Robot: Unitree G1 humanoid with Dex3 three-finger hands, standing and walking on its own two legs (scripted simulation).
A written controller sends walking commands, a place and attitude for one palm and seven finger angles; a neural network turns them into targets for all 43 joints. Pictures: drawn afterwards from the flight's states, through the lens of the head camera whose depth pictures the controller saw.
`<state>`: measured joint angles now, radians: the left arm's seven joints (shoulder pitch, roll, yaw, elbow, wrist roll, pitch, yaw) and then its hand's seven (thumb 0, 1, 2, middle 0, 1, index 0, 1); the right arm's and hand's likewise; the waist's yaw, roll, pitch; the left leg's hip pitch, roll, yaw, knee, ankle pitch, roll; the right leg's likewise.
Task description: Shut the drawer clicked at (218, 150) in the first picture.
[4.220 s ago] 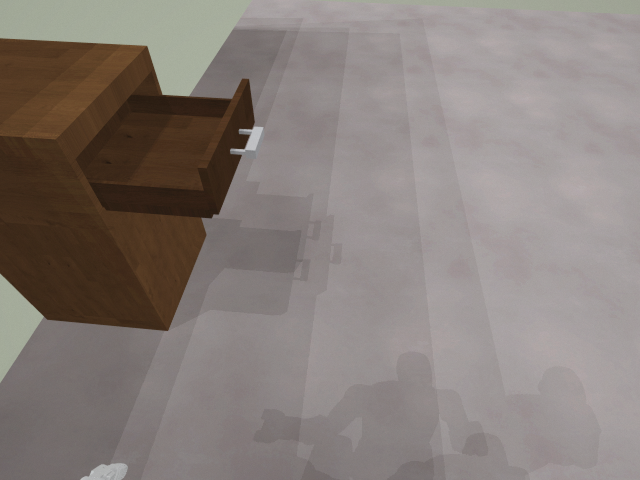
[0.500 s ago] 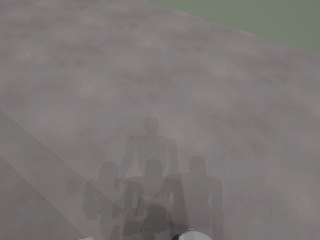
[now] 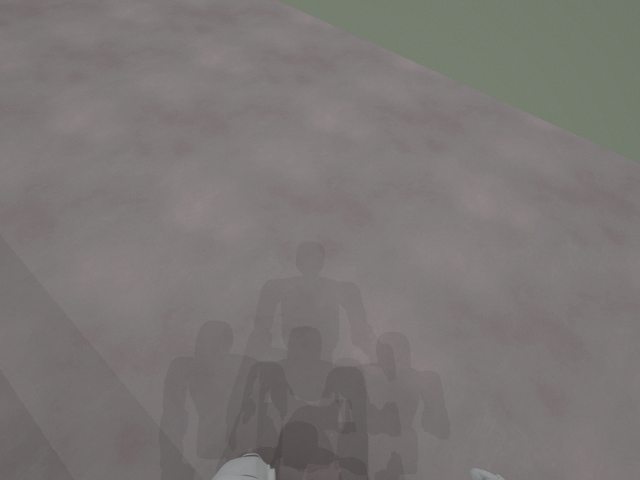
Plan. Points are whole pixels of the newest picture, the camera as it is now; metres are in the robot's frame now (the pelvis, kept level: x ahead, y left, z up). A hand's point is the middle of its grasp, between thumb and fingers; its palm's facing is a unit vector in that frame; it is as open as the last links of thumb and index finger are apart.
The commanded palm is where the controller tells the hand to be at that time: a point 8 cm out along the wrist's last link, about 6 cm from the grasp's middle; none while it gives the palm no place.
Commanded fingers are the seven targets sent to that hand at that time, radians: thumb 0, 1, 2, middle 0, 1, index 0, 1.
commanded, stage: walk to a spot facing it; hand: left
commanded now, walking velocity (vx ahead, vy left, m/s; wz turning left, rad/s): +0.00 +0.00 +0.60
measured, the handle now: out of the picture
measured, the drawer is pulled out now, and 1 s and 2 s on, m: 0.29 0.29 0.29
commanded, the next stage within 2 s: none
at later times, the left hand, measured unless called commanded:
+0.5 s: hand (205, 467) +0.15 +0.16 -0.12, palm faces +0.29 -0.92 -0.27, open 7.4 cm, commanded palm none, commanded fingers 0.00 0.90 0.90 -0.20 -0.30 -0.20 -0.30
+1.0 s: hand out of the picture +0.00 +0.19 -0.15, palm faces +0.61 -0.75 -0.26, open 7.4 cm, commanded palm none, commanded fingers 0.00 0.90 0.90 -0.20 -0.30 -0.20 -0.30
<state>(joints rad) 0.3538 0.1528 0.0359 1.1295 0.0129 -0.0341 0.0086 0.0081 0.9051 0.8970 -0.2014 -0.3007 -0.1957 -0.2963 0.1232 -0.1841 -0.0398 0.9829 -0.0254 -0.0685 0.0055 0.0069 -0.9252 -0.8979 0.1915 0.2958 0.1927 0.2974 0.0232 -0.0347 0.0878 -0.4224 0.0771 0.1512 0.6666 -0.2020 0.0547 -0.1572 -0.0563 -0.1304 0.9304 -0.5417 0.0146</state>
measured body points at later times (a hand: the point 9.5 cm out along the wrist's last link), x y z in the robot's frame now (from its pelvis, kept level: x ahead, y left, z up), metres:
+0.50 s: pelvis +0.09 -0.06 +0.02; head +0.12 -0.08 +0.47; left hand +0.13 +0.21 -0.10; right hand +0.21 -0.29 -0.14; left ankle +0.04 +0.07 -0.63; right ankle +0.13 -0.15 -0.72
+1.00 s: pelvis +0.09 -0.02 +0.02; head +0.12 +0.03 +0.46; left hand -0.03 +0.23 -0.13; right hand +0.35 -0.16 -0.10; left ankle +0.05 +0.06 -0.72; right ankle +0.16 -0.16 -0.64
